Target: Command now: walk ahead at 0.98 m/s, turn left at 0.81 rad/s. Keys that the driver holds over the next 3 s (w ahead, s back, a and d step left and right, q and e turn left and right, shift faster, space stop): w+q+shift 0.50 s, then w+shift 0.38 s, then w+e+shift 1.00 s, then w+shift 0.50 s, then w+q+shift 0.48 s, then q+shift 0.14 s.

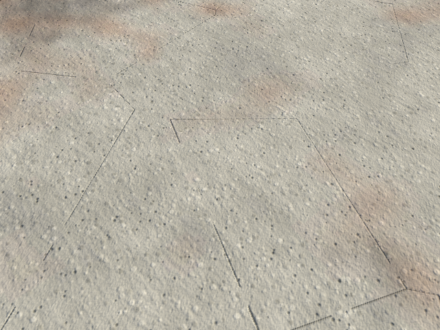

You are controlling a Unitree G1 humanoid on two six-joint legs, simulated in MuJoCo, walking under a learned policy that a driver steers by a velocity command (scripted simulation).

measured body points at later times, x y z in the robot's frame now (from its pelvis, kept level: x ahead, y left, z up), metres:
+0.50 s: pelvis +0.46 +0.02 +0.00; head +0.49 +0.04 +0.45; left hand +0.64 +0.31 -0.05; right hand +0.53 -0.26 -0.12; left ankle +0.27 +0.01 -0.73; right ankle +0.72 -0.06 -0.69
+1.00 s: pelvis +0.85 +0.22 -0.02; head +0.88 +0.25 +0.43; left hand +0.60 +0.34 -0.14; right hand +1.20 +0.26 -0.05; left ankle +0.92 +0.38 -0.73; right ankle +0.74 -0.03 -0.71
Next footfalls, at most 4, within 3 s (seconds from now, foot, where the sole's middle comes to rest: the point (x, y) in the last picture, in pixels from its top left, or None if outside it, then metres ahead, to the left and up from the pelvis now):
0.14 left None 0.30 0.02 -0.77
0.56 right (240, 250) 0.76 -0.02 -0.77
1.00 left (125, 200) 0.95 0.41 -0.77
1.46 right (129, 116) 1.40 0.47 -0.77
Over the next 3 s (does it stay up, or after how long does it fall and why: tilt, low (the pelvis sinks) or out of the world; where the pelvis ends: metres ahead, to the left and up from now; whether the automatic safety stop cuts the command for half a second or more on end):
stays up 2.58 0.36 0.01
